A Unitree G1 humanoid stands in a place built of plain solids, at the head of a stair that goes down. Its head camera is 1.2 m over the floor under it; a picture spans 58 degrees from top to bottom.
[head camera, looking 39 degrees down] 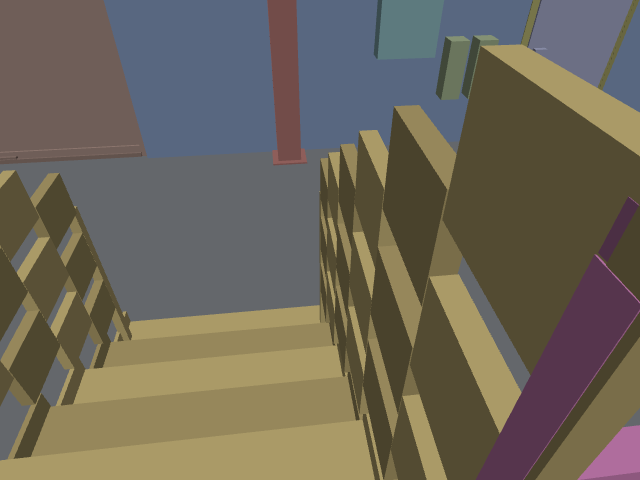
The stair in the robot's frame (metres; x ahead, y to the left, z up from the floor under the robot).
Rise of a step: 0.17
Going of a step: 0.30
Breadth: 1.32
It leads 7 degrees to the left of straight ahead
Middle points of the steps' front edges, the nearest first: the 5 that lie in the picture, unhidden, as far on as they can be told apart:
0.76 0.47 -0.34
1.06 0.51 -0.50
1.36 0.54 -0.67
1.66 0.58 -0.84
1.95 0.61 -1.01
